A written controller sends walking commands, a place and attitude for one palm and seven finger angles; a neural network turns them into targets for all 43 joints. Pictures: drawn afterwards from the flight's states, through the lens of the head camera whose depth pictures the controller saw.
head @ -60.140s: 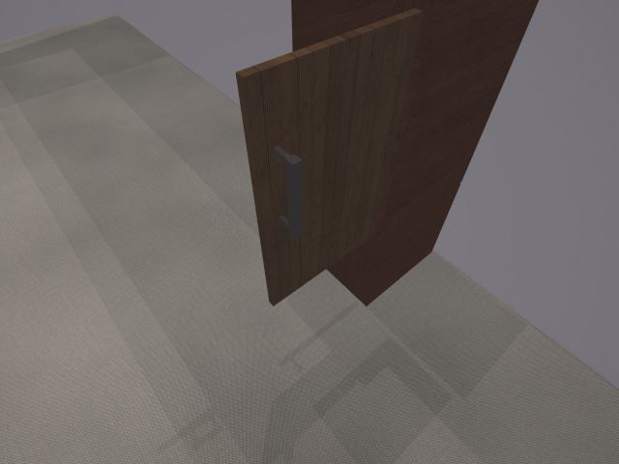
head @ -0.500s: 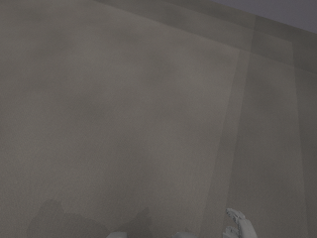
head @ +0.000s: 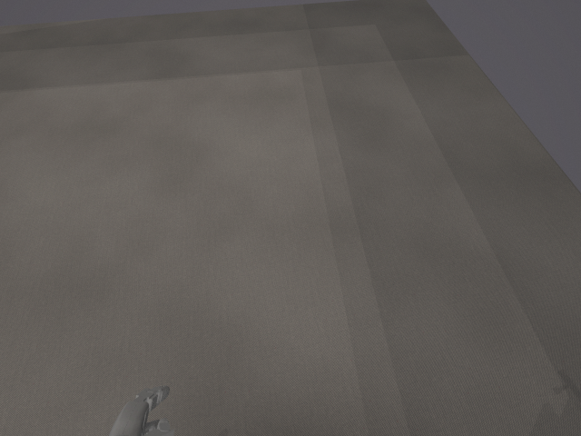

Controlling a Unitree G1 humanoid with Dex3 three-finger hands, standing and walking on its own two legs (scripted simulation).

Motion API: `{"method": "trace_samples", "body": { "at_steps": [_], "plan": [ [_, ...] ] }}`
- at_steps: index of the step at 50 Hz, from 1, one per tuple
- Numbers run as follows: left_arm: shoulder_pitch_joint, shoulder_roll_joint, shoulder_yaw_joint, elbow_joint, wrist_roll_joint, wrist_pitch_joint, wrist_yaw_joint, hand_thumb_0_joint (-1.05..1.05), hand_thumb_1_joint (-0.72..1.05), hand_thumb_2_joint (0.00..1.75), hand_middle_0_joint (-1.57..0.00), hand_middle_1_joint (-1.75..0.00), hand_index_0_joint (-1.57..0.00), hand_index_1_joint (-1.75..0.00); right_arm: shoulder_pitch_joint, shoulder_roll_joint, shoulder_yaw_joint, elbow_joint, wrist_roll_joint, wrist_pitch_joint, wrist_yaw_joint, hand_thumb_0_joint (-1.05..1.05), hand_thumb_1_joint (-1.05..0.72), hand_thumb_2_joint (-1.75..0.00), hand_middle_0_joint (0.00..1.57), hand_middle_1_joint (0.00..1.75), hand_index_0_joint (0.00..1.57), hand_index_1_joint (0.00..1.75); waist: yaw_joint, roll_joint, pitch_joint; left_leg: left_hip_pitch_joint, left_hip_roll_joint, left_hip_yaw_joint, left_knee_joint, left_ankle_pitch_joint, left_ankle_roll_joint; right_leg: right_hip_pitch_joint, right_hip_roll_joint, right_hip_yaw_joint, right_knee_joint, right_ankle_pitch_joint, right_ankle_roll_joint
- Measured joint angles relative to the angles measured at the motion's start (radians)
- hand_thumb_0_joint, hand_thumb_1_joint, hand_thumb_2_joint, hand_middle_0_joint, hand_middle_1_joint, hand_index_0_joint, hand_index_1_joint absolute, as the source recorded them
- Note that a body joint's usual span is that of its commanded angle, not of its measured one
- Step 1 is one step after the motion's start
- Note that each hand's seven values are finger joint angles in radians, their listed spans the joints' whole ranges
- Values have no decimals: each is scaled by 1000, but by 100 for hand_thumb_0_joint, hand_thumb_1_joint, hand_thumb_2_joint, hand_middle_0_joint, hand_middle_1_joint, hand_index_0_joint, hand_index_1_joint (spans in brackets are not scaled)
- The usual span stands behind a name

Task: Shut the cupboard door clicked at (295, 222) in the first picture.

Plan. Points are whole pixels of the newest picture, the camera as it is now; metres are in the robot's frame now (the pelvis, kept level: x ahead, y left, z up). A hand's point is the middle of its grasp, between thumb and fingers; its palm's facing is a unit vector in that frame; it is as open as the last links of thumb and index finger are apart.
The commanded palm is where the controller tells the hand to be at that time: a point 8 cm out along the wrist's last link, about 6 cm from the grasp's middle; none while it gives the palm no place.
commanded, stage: turn to face it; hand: left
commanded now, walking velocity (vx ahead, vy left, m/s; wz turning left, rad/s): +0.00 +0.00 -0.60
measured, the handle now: out of the picture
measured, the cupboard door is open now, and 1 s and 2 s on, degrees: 14 14 14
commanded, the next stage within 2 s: take the last steps up to it in 1.96 s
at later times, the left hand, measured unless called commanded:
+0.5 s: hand out of the picture +0.08 +0.21 -0.17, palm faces -0.15 -0.97 -0.19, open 7.4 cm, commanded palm none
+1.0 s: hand (223, 381) +0.22 +0.12 -0.14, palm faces -0.55 -0.79 -0.25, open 7.4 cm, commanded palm none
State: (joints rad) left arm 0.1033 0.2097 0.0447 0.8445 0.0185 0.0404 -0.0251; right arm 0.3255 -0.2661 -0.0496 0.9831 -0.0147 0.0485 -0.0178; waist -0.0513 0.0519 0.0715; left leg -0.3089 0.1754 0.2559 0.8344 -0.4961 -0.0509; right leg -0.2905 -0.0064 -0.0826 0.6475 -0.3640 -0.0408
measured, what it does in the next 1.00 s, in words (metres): steps on the spot, turning right: left foot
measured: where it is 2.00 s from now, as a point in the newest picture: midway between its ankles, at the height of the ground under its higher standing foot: outside the picture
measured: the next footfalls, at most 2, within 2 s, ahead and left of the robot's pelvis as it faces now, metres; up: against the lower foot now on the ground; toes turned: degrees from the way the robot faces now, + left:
left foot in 0.50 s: +0.08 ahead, +0.12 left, +0.00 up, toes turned -15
right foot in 1.02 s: -0.04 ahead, -0.10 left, +0.00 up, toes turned -40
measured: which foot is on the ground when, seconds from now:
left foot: up 0.00-0.48, down 0.50-1.00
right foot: down 0.00-0.50, up 0.52-1.00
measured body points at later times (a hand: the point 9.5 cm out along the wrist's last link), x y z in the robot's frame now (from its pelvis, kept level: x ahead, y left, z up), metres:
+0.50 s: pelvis +0.01 +0.02 +0.01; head +0.06 +0.04 +0.46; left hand +0.08 +0.26 -0.15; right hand +0.10 -0.26 -0.10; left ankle +0.04 +0.13 -0.72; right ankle -0.01 -0.10 -0.72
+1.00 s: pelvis +0.00 +0.02 +0.01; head +0.03 -0.01 +0.46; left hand +0.25 +0.17 -0.12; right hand -0.14 -0.20 -0.14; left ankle +0.04 +0.13 -0.72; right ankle -0.07 -0.07 -0.70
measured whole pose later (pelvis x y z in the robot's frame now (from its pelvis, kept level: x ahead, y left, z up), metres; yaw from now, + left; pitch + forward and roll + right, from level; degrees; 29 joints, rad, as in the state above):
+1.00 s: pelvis +0.00 +0.02 +0.01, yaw -35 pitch +0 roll +0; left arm 0.12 0.25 0.08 0.88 0.02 0.08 -0.04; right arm 0.30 -0.23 -0.04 0.95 -0.03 0.02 -0.02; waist -0.03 0.02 0.08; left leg -0.20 0.16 0.31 0.58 -0.36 -0.02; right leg -0.34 -0.04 -0.07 0.76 -0.39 0.03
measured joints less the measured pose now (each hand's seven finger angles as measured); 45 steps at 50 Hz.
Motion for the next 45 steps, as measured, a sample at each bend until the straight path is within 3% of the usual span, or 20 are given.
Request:
{"method": "trace_samples", "body": {
  "at_steps": [2,5,9,15,22,25,28,30,33,36,42,45],
  "plan": [
    [13,-16,-12,4,-4,-4,11,0,91,90,-20,-30,-20,-30,-21,-4,-3,-2,2,22,-4,1,-90,-90,20,30,20,30,-4,19,0,-83,-40,-113,185,-17,-15,7,16,9,-13,5,-8],
    [39,-24,-13,13,-9,-4,24,0,91,90,-20,-30,-20,-30,-58,14,0,-17,-1,25,0,1,-90,-90,20,30,20,30,2,10,-4,-169,-71,-189,313,83,-35,34,32,36,-96,61,-12],
    [68,-25,-9,29,-11,-13,23,0,91,90,-20,-30,-20,-30,-99,40,4,-48,-3,13,6,1,-90,-90,20,30,20,30,18,-15,-7,-219,-81,-245,300,160,-53,52,51,70,-175,113,-25],
    [117,-32,-2,49,-4,-18,18,0,91,90,-20,-30,-20,-30,-160,45,1,-73,-2,13,0,1,-90,-90,20,30,20,30,57,-32,-9,-211,-100,-283,216,145,-61,49,78,117,-197,132,-26],
    [171,-10,15,74,6,-1,19,0,91,90,-20,-30,-20,-30,-229,49,5,-110,11,3,-8,1,-90,-90,20,30,20,30,103,-78,-8,-105,-157,-272,-26,77,-38,11,92,197,-157,121,2],
    [186,11,25,85,0,13,21,0,91,90,-20,-30,-20,-30,-237,52,16,-131,17,-21,-11,1,-90,-90,20,30,20,30,105,-94,-18,-5,-167,-264,-259,183,-14,-26,107,229,-99,96,28],
    [168,41,36,97,-2,31,17,0,91,90,-20,-30,-20,-30,-237,66,34,-136,4,-33,-15,1,-90,-90,20,30,20,30,111,-123,0,14,-167,-219,-260,189,71,-110,94,198,148,-99,51],
    [163,55,45,96,4,35,8,0,91,90,-20,-30,-20,-30,-223,74,45,-139,-3,-33,-19,1,-90,-90,20,30,20,30,114,-121,4,41,-148,-192,-283,190,87,-165,78,151,329,-123,71],
    [151,72,54,88,5,39,-2,0,91,90,-20,-30,-20,-30,-197,81,53,-137,-6,-34,-24,1,-90,-90,20,30,20,30,109,-108,8,79,-123,-158,-327,205,89,-208,41,114,490,-87,97],
    [138,84,60,79,4,43,-6,0,91,90,-20,-30,-19,-30,-168,85,52,-126,-4,-37,-23,1,-90,-90,20,30,20,30,99,-97,7,104,-103,-121,-350,210,89,-215,4,103,530,-48,112],
    [89,85,62,65,3,53,-7,0,91,90,-19,-30,-19,-30,-96,83,41,-87,-5,-40,-20,1,-90,-90,20,30,20,30,69,-85,0,124,-78,-43,-351,198,80,-195,-39,93,490,-17,118],
    [60,71,54,57,3,55,-9,0,92,90,-19,-30,-19,-30,-65,70,29,-62,-9,-35,-15,1,-90,-90,20,30,20,30,50,-69,0,125,-61,-6,-334,186,69,-162,-49,63,394,-38,111]
  ]
}}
